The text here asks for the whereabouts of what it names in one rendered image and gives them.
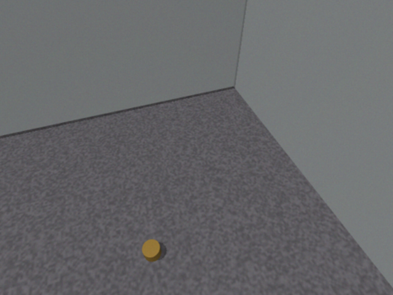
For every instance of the tin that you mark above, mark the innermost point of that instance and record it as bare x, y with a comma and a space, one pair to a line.
151, 250

